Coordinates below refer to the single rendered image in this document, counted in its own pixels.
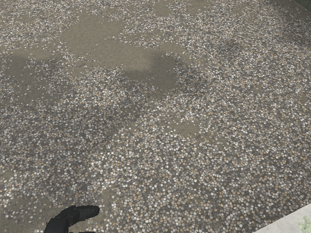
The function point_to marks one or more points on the left robot hand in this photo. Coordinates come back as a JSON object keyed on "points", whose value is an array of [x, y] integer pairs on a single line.
{"points": [[69, 217]]}

